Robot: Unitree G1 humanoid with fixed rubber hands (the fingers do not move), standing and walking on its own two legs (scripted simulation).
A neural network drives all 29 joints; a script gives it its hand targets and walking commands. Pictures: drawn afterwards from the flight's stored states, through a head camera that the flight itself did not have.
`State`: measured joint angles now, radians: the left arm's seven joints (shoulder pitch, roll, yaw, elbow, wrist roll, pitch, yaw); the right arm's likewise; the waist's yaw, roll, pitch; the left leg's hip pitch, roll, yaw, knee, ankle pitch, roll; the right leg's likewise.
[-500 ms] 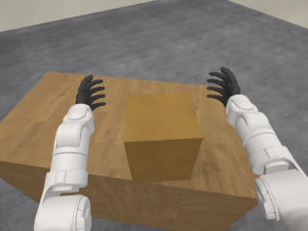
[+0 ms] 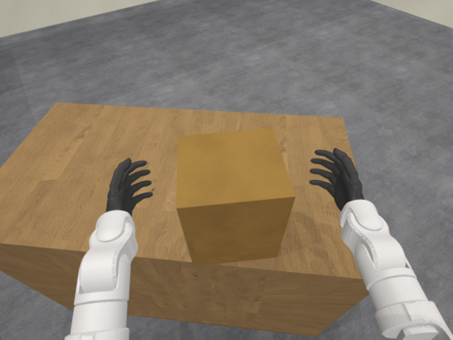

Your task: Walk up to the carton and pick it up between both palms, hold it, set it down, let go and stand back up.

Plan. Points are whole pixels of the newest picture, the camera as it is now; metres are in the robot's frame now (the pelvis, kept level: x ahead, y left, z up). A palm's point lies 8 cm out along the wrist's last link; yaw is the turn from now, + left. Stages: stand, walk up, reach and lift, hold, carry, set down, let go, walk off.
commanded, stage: set down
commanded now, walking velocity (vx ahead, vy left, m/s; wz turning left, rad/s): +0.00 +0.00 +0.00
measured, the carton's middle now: (231, 201) +0.38 +0.05 -0.01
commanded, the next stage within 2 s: none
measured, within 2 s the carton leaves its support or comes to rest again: neither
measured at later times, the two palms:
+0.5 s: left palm (126, 260) +0.23 +0.22 +0.03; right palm (358, 260) +0.26 -0.17 +0.02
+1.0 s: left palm (130, 292) +0.19 +0.21 -0.02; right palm (361, 308) +0.20 -0.18 -0.03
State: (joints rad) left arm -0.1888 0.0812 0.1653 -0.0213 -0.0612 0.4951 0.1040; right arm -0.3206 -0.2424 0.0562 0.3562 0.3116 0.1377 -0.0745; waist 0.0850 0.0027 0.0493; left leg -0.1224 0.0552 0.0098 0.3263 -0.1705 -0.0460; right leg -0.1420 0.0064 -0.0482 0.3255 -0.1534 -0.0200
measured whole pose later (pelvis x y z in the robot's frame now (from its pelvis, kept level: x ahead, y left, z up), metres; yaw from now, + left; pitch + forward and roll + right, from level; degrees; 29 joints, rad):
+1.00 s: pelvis +0.01 +0.01 +0.00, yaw -2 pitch -4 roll +0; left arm 0.27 0.07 -0.01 0.32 -0.03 -0.18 0.17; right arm 0.22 -0.19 0.07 0.55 0.20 -0.37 0.07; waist 0.08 -0.02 0.04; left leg -0.06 0.05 0.05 0.35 -0.21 -0.03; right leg -0.11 0.00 -0.01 0.36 -0.19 -0.01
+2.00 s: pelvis +0.03 +0.02 +0.00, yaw -2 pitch -4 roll -1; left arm 0.25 0.17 0.02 0.46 0.01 0.05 0.03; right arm 0.22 -0.17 0.00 0.68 0.03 -0.24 0.03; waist 0.03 -0.01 0.06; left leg -0.02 0.05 0.05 0.32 -0.23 -0.03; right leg -0.04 0.00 -0.01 0.30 -0.18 0.00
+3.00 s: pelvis +0.01 +0.02 -0.01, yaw -1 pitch -2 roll -1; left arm 0.31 0.26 0.03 0.70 0.02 -0.02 0.00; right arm 0.34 -0.26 -0.04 0.71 -0.02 -0.04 0.00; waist 0.00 0.00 0.01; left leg -0.18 0.04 0.03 0.51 -0.28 -0.01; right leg -0.19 -0.02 -0.02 0.47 -0.24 0.01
